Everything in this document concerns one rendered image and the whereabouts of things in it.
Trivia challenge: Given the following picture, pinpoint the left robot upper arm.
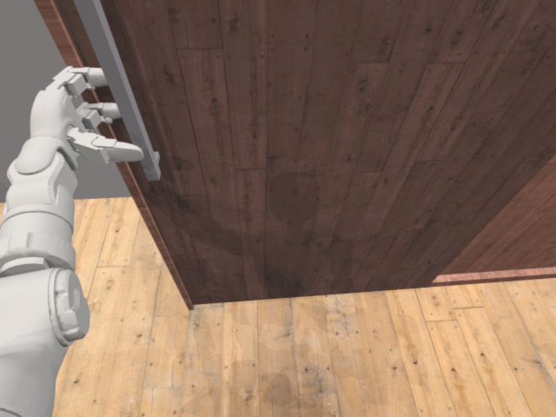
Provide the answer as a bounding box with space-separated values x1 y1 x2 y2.
0 268 90 417

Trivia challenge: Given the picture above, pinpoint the robot left forearm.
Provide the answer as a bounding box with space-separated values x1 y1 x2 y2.
0 136 78 278

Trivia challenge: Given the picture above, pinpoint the robot left hand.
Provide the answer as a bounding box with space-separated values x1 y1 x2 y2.
30 66 144 165

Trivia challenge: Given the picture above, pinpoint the wardrobe door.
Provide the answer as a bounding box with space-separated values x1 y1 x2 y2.
53 0 556 305
439 154 556 275

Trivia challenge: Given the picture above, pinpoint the handle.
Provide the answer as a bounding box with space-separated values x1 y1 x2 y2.
73 0 161 181

